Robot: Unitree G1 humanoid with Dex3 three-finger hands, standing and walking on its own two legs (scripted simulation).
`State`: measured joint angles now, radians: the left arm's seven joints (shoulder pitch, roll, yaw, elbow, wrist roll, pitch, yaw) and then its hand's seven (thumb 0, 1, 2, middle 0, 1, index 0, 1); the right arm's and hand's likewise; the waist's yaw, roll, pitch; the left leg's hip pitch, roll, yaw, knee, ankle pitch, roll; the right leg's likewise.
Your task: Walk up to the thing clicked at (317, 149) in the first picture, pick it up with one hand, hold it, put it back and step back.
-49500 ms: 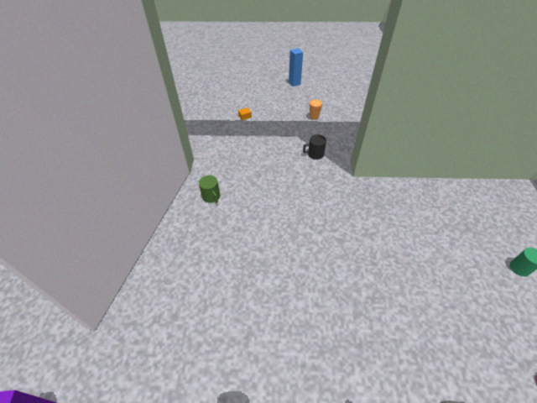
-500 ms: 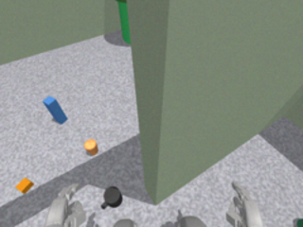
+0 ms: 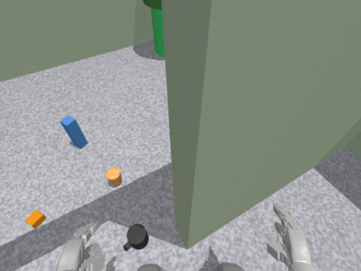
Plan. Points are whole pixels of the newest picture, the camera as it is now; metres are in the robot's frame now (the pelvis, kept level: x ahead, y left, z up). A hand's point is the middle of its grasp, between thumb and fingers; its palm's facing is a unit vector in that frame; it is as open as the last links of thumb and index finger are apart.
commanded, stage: home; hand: left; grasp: from above
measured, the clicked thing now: (135, 239) +0.36 +0.23 -0.66
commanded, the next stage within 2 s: stand in 1.52 s
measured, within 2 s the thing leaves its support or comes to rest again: neither
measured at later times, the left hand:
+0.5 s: hand (101, 261) +0.16 +0.18 -0.04, palm faces +0.05 -0.98 -0.20, open 7.4 cm
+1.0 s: hand (101, 261) +0.16 +0.18 -0.04, palm faces +0.05 -0.98 -0.21, open 7.4 cm
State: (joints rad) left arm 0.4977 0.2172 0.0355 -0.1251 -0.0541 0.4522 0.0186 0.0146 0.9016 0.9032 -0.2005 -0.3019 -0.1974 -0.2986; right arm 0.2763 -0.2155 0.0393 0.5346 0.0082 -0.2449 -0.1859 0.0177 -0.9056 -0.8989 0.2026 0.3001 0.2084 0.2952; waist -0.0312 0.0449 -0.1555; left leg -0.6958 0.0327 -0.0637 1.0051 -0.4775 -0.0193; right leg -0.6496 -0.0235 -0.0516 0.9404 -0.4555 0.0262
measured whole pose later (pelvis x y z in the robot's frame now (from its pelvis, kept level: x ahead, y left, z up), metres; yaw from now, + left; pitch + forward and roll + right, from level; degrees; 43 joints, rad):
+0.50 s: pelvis -0.01 +0.00 +0.00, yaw +0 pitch +9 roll -3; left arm 0.50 0.23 0.03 -0.13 -0.06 0.45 0.02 0.01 0.90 0.90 -0.20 -0.30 -0.20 -0.30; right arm 0.29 -0.22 0.03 0.55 0.01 -0.25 -0.19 0.02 -0.91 -0.90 0.20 0.30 0.21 0.30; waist -0.04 0.05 -0.16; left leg -0.69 0.04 -0.06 1.01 -0.47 -0.02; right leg -0.65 -0.02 -0.04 0.94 -0.44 0.03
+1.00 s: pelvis +0.00 +0.00 +0.00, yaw +0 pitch +9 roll -3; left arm 0.51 0.23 0.03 -0.15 -0.06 0.46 0.02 0.01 0.90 0.90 -0.20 -0.30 -0.20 -0.30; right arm 0.29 -0.22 0.03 0.54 0.01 -0.25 -0.20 0.02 -0.90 -0.90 0.20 0.30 0.21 0.30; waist -0.03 0.05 -0.16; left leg -0.70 0.03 -0.06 1.02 -0.48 -0.02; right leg -0.66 -0.02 -0.05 0.95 -0.45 0.03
